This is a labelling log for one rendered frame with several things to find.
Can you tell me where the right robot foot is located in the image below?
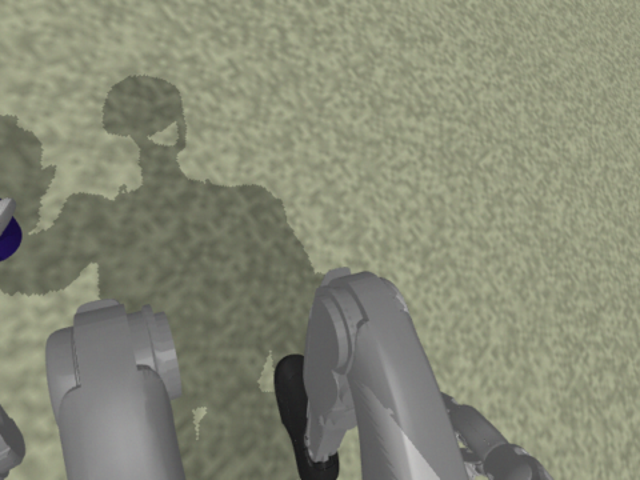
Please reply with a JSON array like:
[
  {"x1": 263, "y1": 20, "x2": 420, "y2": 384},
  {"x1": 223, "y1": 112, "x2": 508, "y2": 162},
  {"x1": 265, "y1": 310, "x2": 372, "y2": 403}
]
[{"x1": 274, "y1": 354, "x2": 339, "y2": 480}]

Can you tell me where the right robot arm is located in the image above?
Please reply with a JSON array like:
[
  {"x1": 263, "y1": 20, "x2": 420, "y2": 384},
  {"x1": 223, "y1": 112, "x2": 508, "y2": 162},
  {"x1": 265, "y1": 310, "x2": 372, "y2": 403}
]
[{"x1": 483, "y1": 443, "x2": 554, "y2": 480}]

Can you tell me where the left robot arm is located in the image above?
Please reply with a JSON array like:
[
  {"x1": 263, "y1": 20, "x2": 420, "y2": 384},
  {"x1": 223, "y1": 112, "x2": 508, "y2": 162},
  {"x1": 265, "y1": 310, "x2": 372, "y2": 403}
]
[{"x1": 0, "y1": 405, "x2": 26, "y2": 480}]

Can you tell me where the right robot hand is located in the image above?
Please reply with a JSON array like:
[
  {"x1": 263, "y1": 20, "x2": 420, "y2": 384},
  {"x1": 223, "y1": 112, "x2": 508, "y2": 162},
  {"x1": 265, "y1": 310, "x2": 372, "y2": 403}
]
[{"x1": 440, "y1": 391, "x2": 509, "y2": 480}]

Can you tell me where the can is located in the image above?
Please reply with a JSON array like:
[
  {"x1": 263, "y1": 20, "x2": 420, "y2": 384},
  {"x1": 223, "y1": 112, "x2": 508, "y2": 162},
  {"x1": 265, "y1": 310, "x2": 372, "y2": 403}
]
[{"x1": 0, "y1": 198, "x2": 22, "y2": 262}]

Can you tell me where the left robot hand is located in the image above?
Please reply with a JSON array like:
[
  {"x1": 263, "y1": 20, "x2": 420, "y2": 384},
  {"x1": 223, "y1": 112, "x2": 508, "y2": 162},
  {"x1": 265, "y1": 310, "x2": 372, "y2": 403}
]
[{"x1": 0, "y1": 198, "x2": 16, "y2": 236}]

